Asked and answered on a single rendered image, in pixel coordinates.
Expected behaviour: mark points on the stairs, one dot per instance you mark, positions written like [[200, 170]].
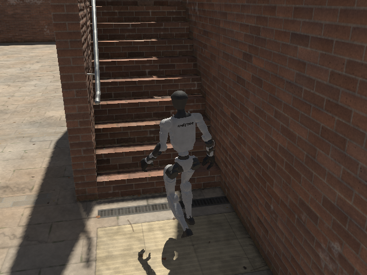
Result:
[[145, 55]]

